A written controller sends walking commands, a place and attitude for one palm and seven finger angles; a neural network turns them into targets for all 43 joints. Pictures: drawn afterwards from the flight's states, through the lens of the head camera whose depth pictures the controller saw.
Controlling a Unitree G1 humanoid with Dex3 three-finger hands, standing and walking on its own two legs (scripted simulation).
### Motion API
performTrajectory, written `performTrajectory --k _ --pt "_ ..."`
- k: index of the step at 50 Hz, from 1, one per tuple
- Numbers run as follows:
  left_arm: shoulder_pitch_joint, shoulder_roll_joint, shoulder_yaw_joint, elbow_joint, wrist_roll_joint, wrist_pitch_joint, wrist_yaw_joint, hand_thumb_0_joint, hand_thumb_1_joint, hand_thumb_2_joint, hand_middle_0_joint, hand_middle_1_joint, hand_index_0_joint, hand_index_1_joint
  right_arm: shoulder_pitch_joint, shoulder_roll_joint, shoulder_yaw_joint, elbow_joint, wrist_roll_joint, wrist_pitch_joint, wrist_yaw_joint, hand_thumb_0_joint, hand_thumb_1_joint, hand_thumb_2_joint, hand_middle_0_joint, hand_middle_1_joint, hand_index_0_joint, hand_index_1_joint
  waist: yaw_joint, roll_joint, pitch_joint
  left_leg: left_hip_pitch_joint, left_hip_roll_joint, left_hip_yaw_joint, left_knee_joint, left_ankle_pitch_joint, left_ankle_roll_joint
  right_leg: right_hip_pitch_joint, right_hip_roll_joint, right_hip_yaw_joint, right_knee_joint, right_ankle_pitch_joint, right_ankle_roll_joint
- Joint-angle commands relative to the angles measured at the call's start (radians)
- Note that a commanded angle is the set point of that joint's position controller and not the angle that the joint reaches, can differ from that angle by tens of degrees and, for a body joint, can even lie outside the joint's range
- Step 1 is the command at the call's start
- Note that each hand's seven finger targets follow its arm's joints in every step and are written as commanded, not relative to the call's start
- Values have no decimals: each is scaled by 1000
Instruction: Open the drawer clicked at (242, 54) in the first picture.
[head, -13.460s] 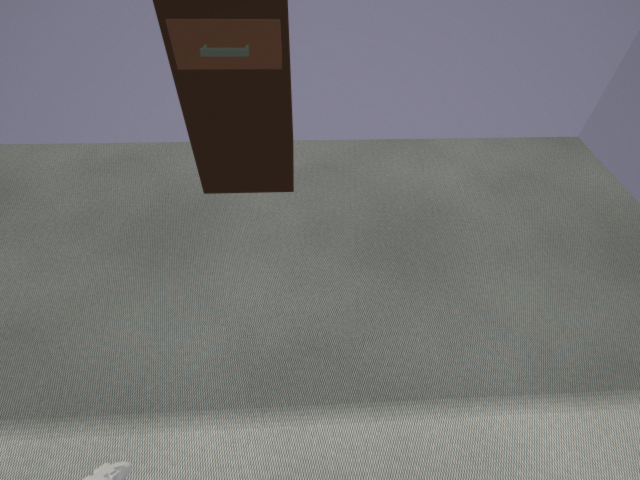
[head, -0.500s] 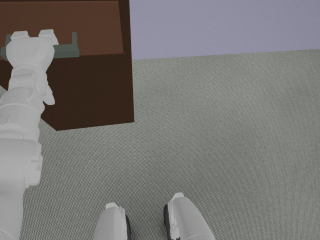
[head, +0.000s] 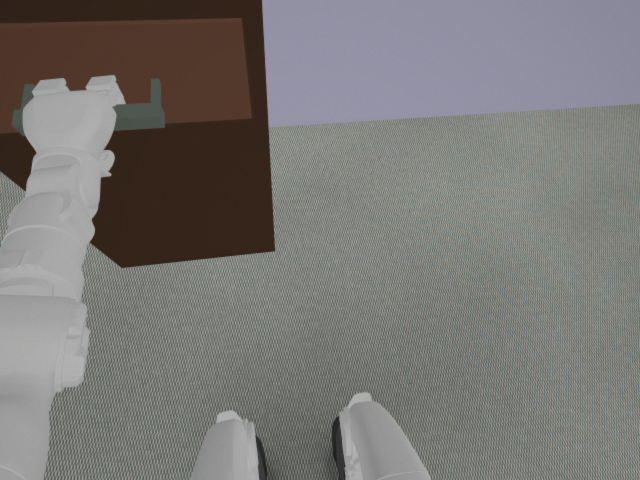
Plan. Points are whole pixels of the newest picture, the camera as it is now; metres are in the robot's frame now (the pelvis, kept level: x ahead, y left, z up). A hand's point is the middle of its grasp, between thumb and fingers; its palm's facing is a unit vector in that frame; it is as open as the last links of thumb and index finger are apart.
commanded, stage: close the thumb around the handle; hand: left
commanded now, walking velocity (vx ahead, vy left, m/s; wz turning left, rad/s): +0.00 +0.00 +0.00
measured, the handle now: (93, 104) +0.59 +0.23 +0.01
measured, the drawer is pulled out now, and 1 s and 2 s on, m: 0.00 0.07 0.18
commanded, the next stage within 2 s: pull the drawer open in 0.22 s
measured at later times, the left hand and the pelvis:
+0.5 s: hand (93, 161) +0.52 +0.23 -0.01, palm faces -0.06 -0.03 -1.00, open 5.7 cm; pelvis +0.00 +0.01 +0.01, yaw -1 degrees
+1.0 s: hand (91, 201) +0.46 +0.23 -0.01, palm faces -0.05 -0.02 -1.00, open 5.8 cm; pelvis +0.02 +0.00 +0.02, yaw +0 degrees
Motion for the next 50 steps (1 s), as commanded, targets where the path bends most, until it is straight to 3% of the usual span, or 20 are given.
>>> performTrajectory --k 1,4,7,12,14,16,20,22,24,27,28,31,33,36,41,45,47,49,50 --pt "-356 255 44 -149 -1 -5 26 0 900 900 -400 -1350 -400 -1350 224 -188 -63 -16 1 1 -20 0 -900 -900 200 300 200 300 -8 66 -514 392 -60 -28 -95 463 29 289 55 12 -103 382 -30" --pt "-304 263 72 -176 -8 -25 31 0 900 900 -400 -1350 -400 -1350 223 -189 -67 -18 -5 1 -15 0 -900 -900 200 300 200 300 18 97 -558 442 -57 -30 -89 532 23 291 54 10 -93 411 -33" --pt "-304 237 58 -162 -6 -28 38 0 900 900 -400 -1350 -400 -1350 216 -186 -68 -17 -4 4 -16 0 -900 -900 200 300 200 300 9 74 -504 421 -55 -31 -97 505 22 271 56 7 -96 385 -33" --pt "-334 250 66 -171 3 -15 67 0 900 900 -400 -1350 -400 -1350 215 -195 -72 -9 -5 3 -12 0 -900 -900 200 300 200 300 8 93 -532 450 -51 -42 -98 510 16 245 56 1 -87 363 -34" --pt "-354 219 43 -181 4 -8 74 0 900 900 -400 -1350 -400 -1350 220 -193 -77 -9 -6 1 -9 0 -900 -900 200 300 200 300 1 111 -542 470 -50 -43 -98 525 14 237 56 -1 -93 362 -34" --pt "-328 243 66 -177 6 3 79 0 900 900 -400 -1350 -400 -1350 218 -197 -75 -9 -8 6 -7 0 -900 -900 200 300 200 300 19 116 -553 492 -47 -48 -101 555 9 240 58 -4 -89 365 -36" --pt "-231 158 40 -216 -11 7 76 0 900 900 -400 -1350 -400 -1350 217 -187 -84 -18 -7 6 3 0 -900 -900 200 300 200 300 45 127 -589 566 -38 -55 -112 649 2 261 59 -12 -99 390 -35" --pt "-188 136 38 -220 -22 10 71 0 900 900 -400 -1350 -400 -1350 210 -185 -86 -17 -5 9 6 0 -900 -900 200 300 200 300 50 102 -591 581 -34 -55 -117 667 2 272 60 -12 -103 397 -34" --pt "-164 114 20 -231 -26 13 68 0 900 900 -400 -1350 -400 -1350 207 -183 -87 -21 -2 10 5 0 -900 -900 200 300 200 300 46 80 -555 565 -35 -49 -133 627 5 289 60 -12 -122 391 -31" --pt "-144 134 44 -257 -24 3 75 0 900 900 -400 -1350 -400 -1350 192 -185 -89 -15 -1 11 1 0 -900 -900 200 300 200 300 59 60 -537 556 -37 -42 -152 587 7 310 59 -7 -129 383 -34" --pt "-116 124 36 -260 -21 2 79 0 900 900 -400 -1350 -400 -1350 190 -183 -88 -19 -2 12 0 0 -900 -900 200 300 200 300 66 77 -529 566 -37 -42 -159 601 5 309 59 -9 -132 382 -35" --pt "-79 60 2 -248 -21 1 92 0 900 900 -400 -1350 -400 -1350 174 -175 -93 -17 0 11 0 0 -900 -900 200 300 200 300 58 34 -457 537 -40 -31 -173 550 8 309 59 -10 -149 364 -36" --pt "-60 78 21 -260 -17 -9 103 0 900 900 -400 -1350 -400 -1350 167 -176 -94 -16 -2 11 -1 0 -900 -900 200 300 200 300 73 46 -462 549 -41 -31 -179 553 6 315 59 -7 -146 366 -39" --pt "-39 19 -12 -279 -12 -9 120 0 900 900 -400 -1350 -400 -1350 154 -166 -100 -18 0 10 1 0 -900 -900 200 300 200 300 71 53 -456 575 -41 -31 -182 572 2 308 59 -8 -153 367 -41" --pt "-29 0 -18 -289 -2 -4 145 0 900 900 -400 -1350 -400 -1350 136 -161 -104 -21 1 9 0 0 -900 -900 200 300 200 300 75 30 -440 564 -46 -25 -189 546 3 322 56 -4 -155 370 -42" --pt "3 -49 -44 -297 -1 7 160 0 900 900 -400 -1350 -400 -1350 120 -154 -109 -25 1 9 1 0 -900 -900 200 300 200 300 78 23 -461 588 -48 -22 -189 570 3 334 56 -3 -160 388 -41" --pt "19 -18 -16 -313 -6 10 158 0 900 900 -400 -1350 -400 -1350 114 -156 -109 -24 2 12 0 0 -900 -900 200 300 200 300 91 21 -475 591 -51 -20 -193 582 3 362 55 3 -158 413 -43" --pt "76 -33 -21 -328 -10 14 157 0 900 900 -400 -1350 -400 -1350 106 -149 -108 -38 6 15 -1 0 -900 -900 200 300 200 300 108 15 -488 601 -55 -12 -198 599 4 399 54 6 -165 438 -43" --pt "86 -53 -36 -340 -12 13 157 0 900 900 -400 -1350 -400 -1350 96 -146 -109 -41 6 13 -2 0 -900 -900 200 300 200 300 104 7 -478 596 -55 -6 -201 591 7 408 53 7 -172 446 -41"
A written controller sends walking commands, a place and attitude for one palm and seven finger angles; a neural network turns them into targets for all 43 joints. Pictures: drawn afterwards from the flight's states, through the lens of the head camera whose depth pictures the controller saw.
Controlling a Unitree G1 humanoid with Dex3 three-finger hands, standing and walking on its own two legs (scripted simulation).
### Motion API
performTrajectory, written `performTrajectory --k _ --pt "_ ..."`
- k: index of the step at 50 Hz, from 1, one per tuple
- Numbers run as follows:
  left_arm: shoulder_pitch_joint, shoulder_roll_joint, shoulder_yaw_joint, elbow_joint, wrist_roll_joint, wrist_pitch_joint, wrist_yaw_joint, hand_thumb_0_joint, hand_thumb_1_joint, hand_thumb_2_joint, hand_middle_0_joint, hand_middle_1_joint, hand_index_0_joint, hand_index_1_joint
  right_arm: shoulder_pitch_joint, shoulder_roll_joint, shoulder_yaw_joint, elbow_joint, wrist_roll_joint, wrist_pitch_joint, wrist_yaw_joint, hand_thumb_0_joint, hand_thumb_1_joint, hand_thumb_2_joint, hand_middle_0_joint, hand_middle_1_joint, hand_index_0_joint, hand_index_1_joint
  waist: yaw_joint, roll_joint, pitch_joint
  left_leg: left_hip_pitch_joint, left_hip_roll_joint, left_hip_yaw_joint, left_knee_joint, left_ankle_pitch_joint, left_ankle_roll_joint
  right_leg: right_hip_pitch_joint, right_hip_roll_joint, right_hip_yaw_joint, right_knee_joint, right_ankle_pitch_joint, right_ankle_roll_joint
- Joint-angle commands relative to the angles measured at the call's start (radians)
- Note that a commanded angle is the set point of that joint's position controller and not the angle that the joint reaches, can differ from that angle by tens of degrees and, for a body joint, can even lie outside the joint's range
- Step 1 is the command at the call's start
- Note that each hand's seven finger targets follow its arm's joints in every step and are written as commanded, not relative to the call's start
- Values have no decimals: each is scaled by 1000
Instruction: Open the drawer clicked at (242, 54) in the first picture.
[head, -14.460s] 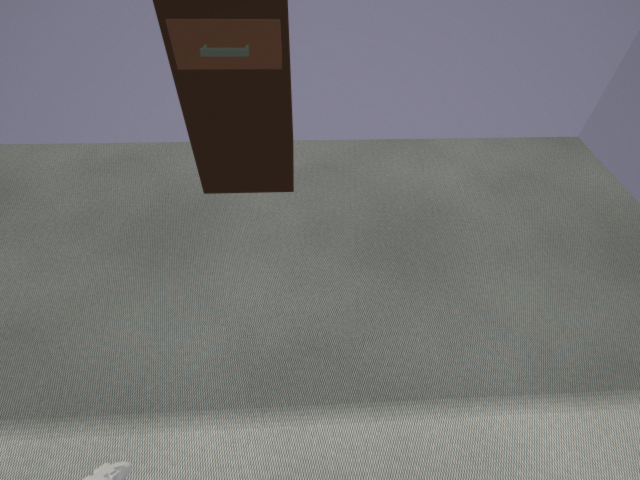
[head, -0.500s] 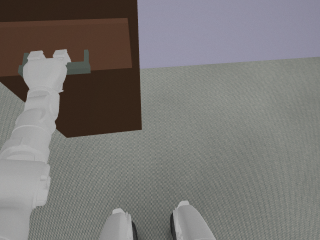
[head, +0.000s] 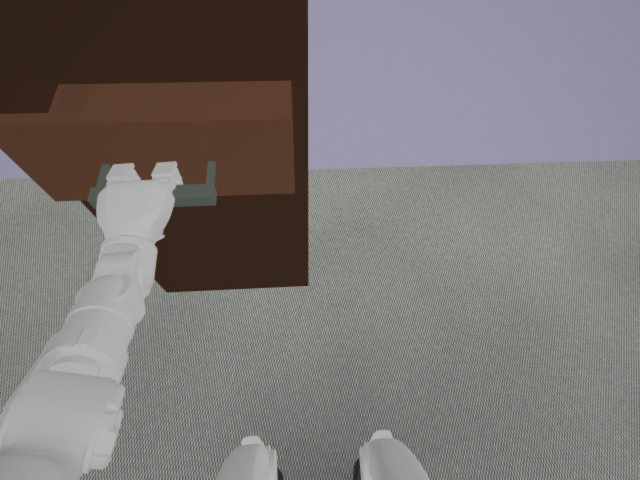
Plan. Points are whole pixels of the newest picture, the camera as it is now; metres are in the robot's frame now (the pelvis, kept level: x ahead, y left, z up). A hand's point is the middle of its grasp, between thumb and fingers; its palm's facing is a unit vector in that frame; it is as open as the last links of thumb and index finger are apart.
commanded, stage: pull the drawer open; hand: left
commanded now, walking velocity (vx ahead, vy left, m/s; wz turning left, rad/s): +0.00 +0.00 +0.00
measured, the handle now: (156, 183) +0.51 +0.22 -0.01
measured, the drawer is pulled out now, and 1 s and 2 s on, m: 0.07 0.18 0.30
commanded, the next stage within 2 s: none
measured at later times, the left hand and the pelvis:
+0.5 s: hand (147, 267) +0.39 +0.22 -0.03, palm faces -0.04 -0.03 -1.00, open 5.8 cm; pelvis +0.00 -0.01 +0.01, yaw +0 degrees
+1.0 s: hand (142, 306) +0.34 +0.22 -0.03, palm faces -0.04 -0.04 -1.00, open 5.8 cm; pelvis +0.00 -0.01 +0.02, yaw +0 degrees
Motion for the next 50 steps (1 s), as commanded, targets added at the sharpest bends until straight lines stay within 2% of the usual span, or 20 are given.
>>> performTrajectory --k 1,6,7,11,14,17,22,23,24,26,27,28,34,37,39,40,42,45,47,50 --pt "-197 119 17 -177 -8 -8 29 0 900 900 -400 -1350 -400 -1350 144 -153 -55 -56 5 -6 -15 0 -900 -900 200 300 200 300 5 21 -456 408 -45 -27 -99 583 10 247 59 -12 -92 450 -43" --pt "-121 93 7 -227 -12 -18 30 0 900 900 -400 -1350 -400 -1350 118 -146 -54 -70 8 -6 -20 0 -900 -900 200 300 200 300 12 -13 -424 397 -48 -19 -118 567 16 292 58 -8 -109 474 -44" --pt "-106 118 29 -256 -13 -24 30 0 900 900 -400 -1350 -400 -1350 107 -147 -53 -73 8 -5 -20 0 -900 -900 200 300 200 300 27 4 -436 405 -50 -19 -117 583 14 299 56 -4 -106 481 -47" --pt "-46 94 16 -258 -5 -30 43 0 900 900 -400 -1350 -400 -1350 84 -141 -52 -76 11 -5 -25 0 -900 -900 200 300 200 300 22 -31 -370 379 -55 -9 -130 521 16 306 55 -3 -122 471 -46" --pt "-1 142 63 -268 -1 -35 54 0 900 900 -400 -1350 -400 -1350 70 -144 -50 -74 10 -4 -29 0 -900 -900 200 300 200 300 41 -36 -382 371 -60 -4 -129 514 18 327 54 5 -115 482 -48" --pt "-8 116 43 -305 1 -38 65 0 900 900 -400 -1350 -400 -1350 53 -139 -49 -82 8 -10 -30 0 -900 -900 200 300 200 300 40 0 -372 371 -63 -5 -133 499 15 319 53 2 -114 467 -51" --pt "38 130 63 -310 7 -23 80 0 900 900 -400 -1350 -400 -1350 31 -139 -47 -88 10 -10 -32 0 -900 -900 200 300 200 300 50 -25 -370 365 -68 -3 -135 475 15 330 53 6 -116 456 -51" --pt "43 94 30 -311 10 -20 82 0 900 900 -400 -1350 -400 -1350 29 -134 -46 -93 12 -13 -32 0 -900 -900 200 300 200 300 43 -22 -364 371 -66 -3 -139 471 14 316 53 1 -117 444 -49" --pt "47 122 55 -320 10 -19 83 0 900 900 -400 -1350 -400 -1350 28 -137 -49 -88 13 -14 -33 0 -900 -900 200 300 200 300 55 -18 -362 378 -65 -4 -141 474 12 317 54 2 -115 441 -51" --pt "95 89 33 -337 5 -9 85 0 900 900 -400 -1350 -400 -1350 16 -133 -50 -100 14 -16 -31 0 -900 -900 200 300 200 300 57 -16 -375 392 -66 3 -142 480 12 329 55 3 -123 448 -51" --pt "86 108 51 -360 5 -8 85 0 900 900 -400 -1350 -400 -1350 16 -137 -49 -102 14 -17 -31 0 -900 -900 200 300 200 300 60 -16 -386 398 -64 -7 -144 502 11 332 55 -1 -115 450 -53" --pt "132 73 26 -359 3 -1 86 0 900 900 -400 -1350 -400 -1350 10 -133 -48 -110 14 -18 -31 0 -900 -900 200 300 200 300 64 -16 -378 402 -65 -1 -146 500 11 331 56 -1 -121 449 -51" --pt "171 88 37 -395 -5 17 85 0 900 900 -400 -1350 -400 -1350 -12 -135 -42 -119 21 -26 -36 0 -900 -900 200 300 200 300 68 -38 -336 393 -67 0 -169 440 11 345 55 1 -138 414 -52" --pt "194 69 25 -423 -2 25 84 0 900 900 -400 -1350 -400 -1350 -18 -134 -42 -123 20 -31 -38 0 -900 -900 200 300 200 300 67 -31 -337 412 -62 -7 -173 473 8 340 55 -5 -135 418 -54" --pt "261 65 30 -439 -3 30 85 0 900 900 -400 -1350 -400 -1350 -24 -131 -42 -128 21 -32 -37 0 -900 -900 200 300 200 300 81 -37 -336 423 -62 -3 -175 490 8 350 57 -4 -138 428 -54" --pt "270 31 -1 -462 -5 33 85 0 900 900 -400 -1350 -400 -1350 -34 -129 -40 -139 20 -35 -36 0 -900 -900 200 300 200 300 76 -26 -333 424 -63 -1 -176 488 8 347 55 -5 -142 425 -53" --pt "291 41 12 -484 -9 39 84 0 900 900 -400 -1350 -400 -1350 -41 -131 -41 -140 21 -37 -35 0 -900 -900 200 300 200 300 81 -13 -327 434 -60 -5 -181 500 6 350 56 -6 -142 422 -56" --pt "350 45 20 -504 -9 49 87 0 900 900 -400 -1350 -400 -1350 -52 -129 -36 -147 20 -39 -37 0 -900 -900 200 300 200 300 82 -54 -305 425 -61 -2 -183 484 7 359 57 -6 -147 427 -52" --pt "369 50 27 -556 -12 47 89 0 900 900 -400 -1350 -400 -1350 -62 -130 -36 -155 20 -44 -36 0 -900 -900 200 300 200 300 90 -21 -308 436 -59 -5 -191 495 4 364 56 -8 -145 419 -56" --pt "408 12 -4 -595 -10 53 94 0 900 900 -400 -1350 -400 -1350 -72 -125 -34 -164 19 -49 -32 0 -900 -900 200 300 200 300 86 -24 -301 450 -58 -6 -189 494 3 352 55 -11 -146 409 -53"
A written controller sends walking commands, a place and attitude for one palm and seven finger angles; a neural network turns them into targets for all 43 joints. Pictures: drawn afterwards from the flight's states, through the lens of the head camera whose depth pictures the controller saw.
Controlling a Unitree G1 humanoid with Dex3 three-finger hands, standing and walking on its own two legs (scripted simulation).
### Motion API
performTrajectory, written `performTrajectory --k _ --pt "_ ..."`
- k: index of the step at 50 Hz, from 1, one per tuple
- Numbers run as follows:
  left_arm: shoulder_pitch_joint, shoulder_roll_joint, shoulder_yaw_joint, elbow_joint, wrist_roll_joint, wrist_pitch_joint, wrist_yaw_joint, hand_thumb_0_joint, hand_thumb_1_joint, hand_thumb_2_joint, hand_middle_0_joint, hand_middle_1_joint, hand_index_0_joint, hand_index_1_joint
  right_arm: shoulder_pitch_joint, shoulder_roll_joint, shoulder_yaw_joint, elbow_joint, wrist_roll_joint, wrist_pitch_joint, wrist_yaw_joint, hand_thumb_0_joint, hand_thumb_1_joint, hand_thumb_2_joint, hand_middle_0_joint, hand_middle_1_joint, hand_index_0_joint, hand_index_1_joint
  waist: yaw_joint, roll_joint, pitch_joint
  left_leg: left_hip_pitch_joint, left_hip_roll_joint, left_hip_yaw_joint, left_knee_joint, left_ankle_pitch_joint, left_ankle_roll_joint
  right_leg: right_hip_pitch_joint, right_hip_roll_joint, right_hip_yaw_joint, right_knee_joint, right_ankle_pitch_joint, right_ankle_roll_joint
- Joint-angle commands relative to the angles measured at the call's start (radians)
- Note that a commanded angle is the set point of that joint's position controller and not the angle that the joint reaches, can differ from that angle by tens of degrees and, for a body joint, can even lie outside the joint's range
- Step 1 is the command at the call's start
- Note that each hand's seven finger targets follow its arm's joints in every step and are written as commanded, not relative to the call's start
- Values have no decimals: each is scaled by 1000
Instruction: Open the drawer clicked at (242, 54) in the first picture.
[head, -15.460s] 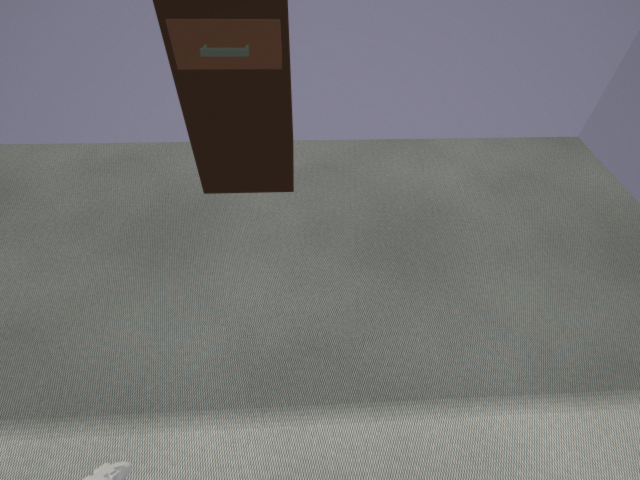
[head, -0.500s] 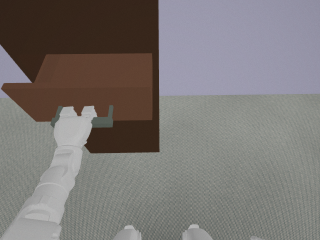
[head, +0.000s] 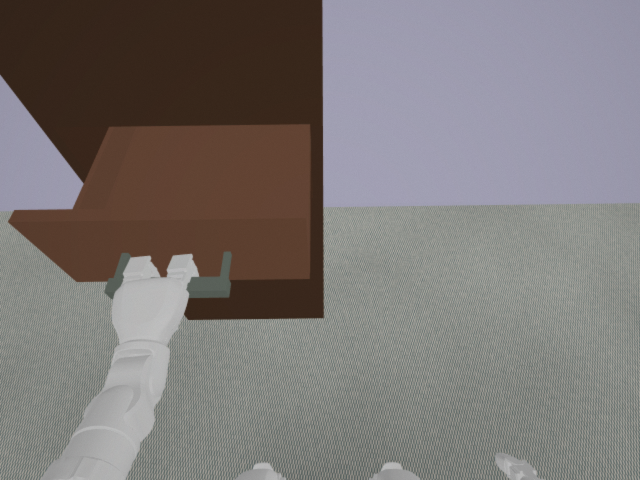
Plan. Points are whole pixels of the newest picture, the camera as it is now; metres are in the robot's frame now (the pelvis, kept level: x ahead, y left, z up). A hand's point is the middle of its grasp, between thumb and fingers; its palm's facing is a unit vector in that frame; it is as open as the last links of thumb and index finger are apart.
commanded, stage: pull the drawer open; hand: left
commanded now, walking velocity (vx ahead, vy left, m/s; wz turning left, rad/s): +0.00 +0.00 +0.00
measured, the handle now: (172, 273) +0.39 +0.23 -0.03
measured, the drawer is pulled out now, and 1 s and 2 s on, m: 0.18 0.30 0.30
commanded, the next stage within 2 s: open the thumb to release the handle in 1.16 s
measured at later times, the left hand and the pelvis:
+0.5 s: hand (159, 364) +0.27 +0.22 -0.05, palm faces -0.03 -0.04 -1.00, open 5.7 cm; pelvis +0.00 -0.01 +0.00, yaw +1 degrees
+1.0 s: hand (149, 413) +0.21 +0.22 -0.05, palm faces -0.04 -0.05 -1.00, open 5.7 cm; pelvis +0.00 -0.02 -0.01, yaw +0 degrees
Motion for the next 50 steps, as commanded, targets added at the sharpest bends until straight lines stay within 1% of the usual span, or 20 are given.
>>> performTrajectory --k 1,2,3,7,9,10,12,13,15,19,24,28,30,33,35,37,39,43,44,50 --pt "-52 126 52 -208 -6 0 46 0 900 900 -400 -1350 -400 -1350 -2 -137 -43 -118 -2 -38 -7 0 -900 -900 200 300 200 300 34 -18 -309 260 -53 -29 -97 490 11 182 57 -31 -78 404 -48" --pt "-18 125 54 -226 -7 5 47 0 900 900 -400 -1350 -400 -1350 -14 -139 -42 -125 -3 -38 -6 0 -900 -900 200 300 200 300 41 -5 -323 265 -53 -28 -93 511 10 190 57 -29 -76 416 -50" --pt "-18 96 27 -241 -4 8 51 0 900 900 -400 -1350 -400 -1350 -17 -134 -39 -128 -4 -39 -5 0 -900 -900 200 300 200 300 29 -15 -316 272 -50 -30 -90 510 10 174 55 -33 -75 410 -46" --pt "-2 97 29 -285 -4 15 57 0 900 900 -400 -1350 -400 -1350 -33 -137 -38 -133 -6 -46 -3 0 -900 -900 200 300 200 300 26 -17 -290 268 -50 -36 -95 484 8 167 55 -36 -76 387 -48" --pt "64 96 34 -286 -1 22 59 0 900 900 -400 -1350 -400 -1350 -41 -132 -37 -138 -7 -46 -2 0 -900 -900 200 300 200 300 40 -16 -281 266 -55 -29 -96 471 8 174 55 -35 -78 387 -48" --pt "43 89 21 -299 1 22 59 0 900 900 -400 -1350 -400 -1350 -48 -132 -33 -139 -9 -47 -3 0 -900 -900 200 300 200 300 30 -27 -281 263 -55 -30 -93 452 9 168 54 -34 -79 380 -46" --pt "42 106 35 -321 5 23 60 0 900 900 -400 -1350 -400 -1350 -58 -133 -33 -142 -9 -49 -5 0 -900 -900 200 300 200 300 37 -10 -277 261 -56 -34 -95 444 7 168 55 -31 -74 368 -50" --pt "60 88 18 -337 5 21 63 0 900 900 -400 -1350 -400 -1350 -64 -128 -31 -148 -12 -52 -4 0 -900 -900 200 300 200 300 37 -4 -277 268 -57 -31 -93 446 9 165 53 -33 -74 369 -48" --pt "90 99 33 -322 4 25 61 0 900 900 -400 -1350 -400 -1350 -72 -128 -29 -146 -12 -51 -6 0 -900 -900 200 300 200 300 39 -29 -252 253 -61 -28 -93 415 9 164 53 -32 -79 360 -48" --pt "134 110 46 -340 3 24 60 0 900 900 -400 -1350 -400 -1350 -82 -124 -26 -154 -12 -56 -10 0 -900 -900 200 300 200 300 52 -27 -251 241 -67 -26 -96 375 9 178 52 -27 -80 346 -49" --pt "220 91 37 -403 -3 20 59 0 900 900 -400 -1350 -400 -1350 -96 -119 -23 -170 -13 -61 -5 0 -900 -900 200 300 200 300 61 -19 -262 254 -66 -28 -91 408 8 187 52 -25 -73 368 -50" --pt "256 66 14 -433 -4 20 59 0 900 900 -400 -1350 -400 -1350 -113 -117 -19 -179 -16 -63 -2 0 -900 -900 200 300 200 300 51 -36 -235 241 -66 -27 -84 378 9 169 50 -24 -76 350 -47" --pt "274 80 26 -440 1 15 61 0 900 900 -400 -1350 -400 -1350 -118 -117 -17 -179 -17 -67 -2 0 -900 -900 200 300 200 300 54 -50 -218 223 -69 -28 -83 349 9 164 51 -21 -73 336 -48" --pt "346 105 56 -492 -2 9 68 0 900 900 -400 -1350 -400 -1350 -127 -115 -18 -188 -21 -70 -2 0 -900 -900 200 300 200 300 71 -23 -256 236 -71 -22 -75 369 9 185 48 -12 -65 364 -50" --pt "388 106 64 -483 -5 12 70 0 900 900 -400 -1350 -400 -1350 -134 -114 -15 -187 -21 -71 -2 0 -900 -900 200 300 200 300 69 -57 -229 212 -75 -19 -68 348 11 188 47 -6 -68 377 -47" --pt "375 108 65 -502 -10 8 68 0 900 900 -400 -1350 -400 -1350 -138 -116 -14 -183 -21 -74 -4 0 -900 -900 200 300 200 300 62 -45 -218 201 -75 -23 -67 332 10 179 45 -4 -64 364 -49" --pt "441 131 98 -511 -9 4 75 0 900 900 -400 -1350 -400 -1350 -145 -113 -14 -188 -21 -76 -6 0 -900 -900 200 300 200 300 77 -48 -215 195 -78 -19 -64 320 9 186 46 1 -62 362 -48" --pt "521 115 94 -555 -15 -2 85 0 900 900 -400 -1350 -400 -1350 -154 -109 -12 -195 -26 -78 -1 0 -900 -900 200 300 200 300 81 -51 -238 199 -77 -19 -49 349 8 185 44 5 -45 395 -47" --pt "569 122 107 -564 -19 -3 85 0 900 900 -400 -1350 -400 -1350 -153 -109 -13 -202 -22 -80 1 0 -900 -900 200 300 200 300 91 -46 -227 196 -78 -21 -51 351 7 191 46 4 -43 399 -50" --pt "656 119 110 -619 -22 -13 94 0 900 900 -400 -1350 -400 -1350 -178 -108 -5 -216 -29 -79 9 0 -900 -900 200 300 200 300 92 -47 -211 181 -78 -22 -33 348 7 167 44 12 -27 402 -48"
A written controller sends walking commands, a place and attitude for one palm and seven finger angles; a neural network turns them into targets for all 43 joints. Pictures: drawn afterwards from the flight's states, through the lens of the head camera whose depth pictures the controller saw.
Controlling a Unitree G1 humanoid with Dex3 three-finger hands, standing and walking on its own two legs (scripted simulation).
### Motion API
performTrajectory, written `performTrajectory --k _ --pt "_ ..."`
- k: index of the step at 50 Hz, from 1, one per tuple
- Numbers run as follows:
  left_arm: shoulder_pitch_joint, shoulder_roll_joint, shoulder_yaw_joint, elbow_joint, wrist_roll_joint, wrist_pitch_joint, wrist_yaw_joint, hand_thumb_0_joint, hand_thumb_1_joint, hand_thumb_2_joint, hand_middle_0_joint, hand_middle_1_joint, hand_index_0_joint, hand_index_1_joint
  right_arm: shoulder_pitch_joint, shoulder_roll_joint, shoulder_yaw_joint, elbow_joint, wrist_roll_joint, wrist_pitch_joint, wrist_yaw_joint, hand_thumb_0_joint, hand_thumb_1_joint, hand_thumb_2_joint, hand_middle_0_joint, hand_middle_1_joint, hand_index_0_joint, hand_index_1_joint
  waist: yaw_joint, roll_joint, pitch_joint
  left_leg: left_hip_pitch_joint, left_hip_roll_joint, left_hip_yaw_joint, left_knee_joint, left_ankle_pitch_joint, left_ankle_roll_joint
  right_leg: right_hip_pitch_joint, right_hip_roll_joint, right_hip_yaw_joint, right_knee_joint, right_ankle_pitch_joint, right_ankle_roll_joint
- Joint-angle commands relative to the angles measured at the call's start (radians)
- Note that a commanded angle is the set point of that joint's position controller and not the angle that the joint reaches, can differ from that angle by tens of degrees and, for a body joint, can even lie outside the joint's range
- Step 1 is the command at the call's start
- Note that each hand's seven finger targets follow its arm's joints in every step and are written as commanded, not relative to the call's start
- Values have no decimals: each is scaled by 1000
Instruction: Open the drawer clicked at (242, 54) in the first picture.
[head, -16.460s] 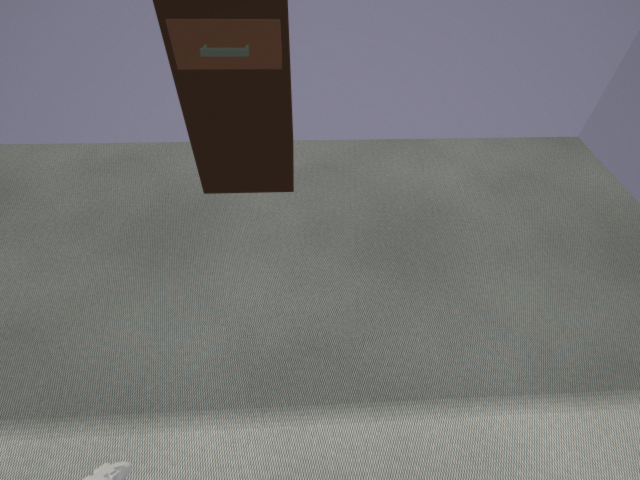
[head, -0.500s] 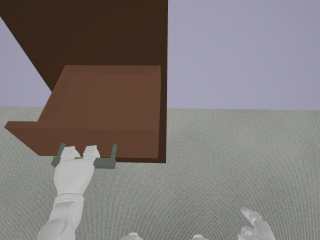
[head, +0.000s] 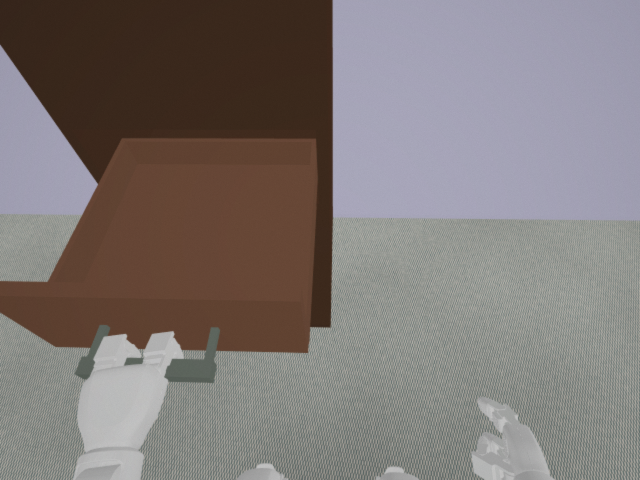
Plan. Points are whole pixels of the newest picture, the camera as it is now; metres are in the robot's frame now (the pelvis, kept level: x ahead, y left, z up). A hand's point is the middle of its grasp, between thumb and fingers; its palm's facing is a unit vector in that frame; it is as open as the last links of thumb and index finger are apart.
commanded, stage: pull the drawer open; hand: left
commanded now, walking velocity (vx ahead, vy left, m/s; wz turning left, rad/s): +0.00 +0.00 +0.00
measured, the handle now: (152, 352) +0.27 +0.24 -0.02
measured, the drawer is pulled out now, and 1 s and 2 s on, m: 0.30 0.30 0.30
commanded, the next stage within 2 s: open the thumb to release the handle in 0.16 s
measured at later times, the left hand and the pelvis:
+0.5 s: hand (137, 400) +0.22 +0.25 -0.04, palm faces +0.01 -0.04 -1.00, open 6.8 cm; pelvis +0.00 +0.00 -0.01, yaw +1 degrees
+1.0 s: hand (135, 402) +0.22 +0.25 -0.04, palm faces +0.01 -0.05 -1.00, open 13.7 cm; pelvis -0.02 +0.01 +0.00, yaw +1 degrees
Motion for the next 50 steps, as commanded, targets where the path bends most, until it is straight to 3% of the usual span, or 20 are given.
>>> performTrajectory --k 1,3,9,10,12,13,14,15,16,18,20,23,28,31,33,42,43,44,50 --pt "145 136 108 -183 -19 -3 57 0 900 900 -400 -1350 -400 -1350 -79 -113 -36 -156 -2 -42 -3 0 -900 -900 200 300 200 300 49 -38 -208 154 -82 -17 -86 375 31 155 40 14 -116 449 -26" --pt "186 135 111 -206 -17 -10 60 0 900 900 -400 -1350 -400 -1350 -85 -111 -30 -164 -5 -43 0 0 -900 -900 200 300 200 300 63 -7 -233 165 -82 -17 -79 408 30 149 42 14 -98 453 -29" --pt "349 149 134 -257 -33 -17 59 0 900 900 -400 -1350 -400 -1350 -81 -109 -29 -187 -1 -39 19 0 -900 -900 200 300 200 300 83 7 -244 170 -75 -22 -65 497 26 173 44 20 -73 532 -30" --pt "333 124 104 -260 -32 -14 59 0 900 900 -400 -1350 -400 -1350 -92 -112 -26 -186 -6 -37 21 0 -900 -900 200 300 200 300 68 -5 -224 158 -76 -21 -60 475 28 154 42 24 -76 524 -27" --pt "317 149 136 -280 -32 -17 62 0 900 900 -400 -1350 -400 -1350 -87 -116 -31 -188 -5 -36 20 0 -900 -900 200 300 200 300 70 14 -235 159 -73 -23 -58 490 27 158 42 26 -72 538 -30" --pt "-94 159 97 -269 -5 -18 75 0 900 900 -400 -1350 -400 -1350 -98 -129 -27 -134 -19 -31 7 0 -900 -900 200 300 200 300 -26 2 -195 139 -70 -37 -26 398 27 41 32 33 -69 473 -21" --pt "-75 163 144 -230 13 -23 88 0 830 870 -395 -1342 -395 -1342 -70 -116 -44 -136 -23 -40 -3 0 -900 -900 200 300 200 300 11 16 -228 140 -71 -31 -26 378 29 55 36 11 -62 433 -22" --pt "-37 147 132 -184 19 -23 93 0 760 840 -390 -1335 -390 -1335 -71 -115 -40 -129 -24 -48 -4 0 -900 -900 200 300 200 300 9 13 -210 138 -74 -31 -25 368 26 35 39 11 -61 416 -26" --pt "9 159 150 -170 18 -19 101 0 690 810 -385 -1327 -385 -1327 -68 -119 -43 -135 -23 -51 -5 0 -900 -900 200 300 200 300 26 10 -230 138 -74 -29 -26 378 27 54 41 5 -59 423 -27" --pt "18 140 132 -197 2 -3 104 0 550 750 -375 -1313 -375 -1313 -66 -121 -46 -135 -21 -48 -6 0 -900 -900 200 300 200 300 29 -9 -316 174 -75 -24 -23 443 29 99 37 13 -58 492 -24" --pt "24 136 115 -208 -12 22 92 0 410 690 -365 -1298 -365 -1298 -67 -122 -47 -136 -13 -44 -13 0 -900 -900 200 300 200 300 30 -33 -335 175 -79 -21 -32 448 29 141 35 15 -69 524 -19" --pt "-39 142 89 -200 -19 45 63 0 200 600 -350 -1275 -350 -1275 -76 -126 -38 -125 -6 -40 -28 0 -900 -900 200 300 200 300 12 -36 -294 175 -77 -24 -52 415 31 135 33 8 -94 483 -14" --pt "-44 143 77 -144 -26 34 18 0 -150 450 -325 -1237 -325 -1237 -80 -121 -24 -122 0 -42 -43 0 -900 -900 200 300 200 300 13 -74 -220 142 -81 -25 -78 339 37 136 32 0 -127 413 -12" --pt "-55 146 80 -121 -18 14 9 0 -360 360 -310 -1215 -310 -1215 -73 -116 -27 -123 1 -46 -45 0 -900 -900 200 300 200 300 16 -38 -183 141 -81 -26 -90 296 36 117 35 -2 -140 354 -17" --pt "-73 145 80 -144 -15 -3 14 0 -500 300 -300 -1200 -300 -1200 -74 -114 -25 -126 -4 -44 -42 0 -900 -900 200 300 200 300 24 -2 -212 159 -81 -20 -90 307 36 113 33 -1 -136 341 -19" --pt "-144 166 102 -102 -8 -9 34 0 -500 300 -300 -1200 -300 -1200 -69 -121 -34 -123 -2 -42 -39 0 -900 -900 200 300 200 300 15 -3 -193 137 -79 -32 -95 258 34 86 37 -11 -137 272 -26" --pt "-119 163 103 -109 -7 -8 38 0 -500 300 -300 -1200 -300 -1200 -75 -118 -31 -128 -3 -40 -39 0 -900 -900 200 300 200 300 31 -1 -206 139 -82 -25 -98 252 33 92 35 -5 -139 260 -24" --pt "-125 161 100 -80 -6 2 36 0 -500 300 -300 -1200 -300 -1200 -66 -119 -36 -122 1 -40 -40 0 -900 -900 200 300 200 300 19 -21 -186 133 -80 -29 -101 239 33 88 39 -11 -143 252 -24" --pt "-286 147 59 -66 -4 10 36 0 -500 300 -300 -1200 -300 -1200 -62 -122 -33 -107 0 -44 -51 0 -900 -900 200 300 200 300 1 -6 -209 148 -78 -32 -106 225 36 63 35 -16 -148 222 -20"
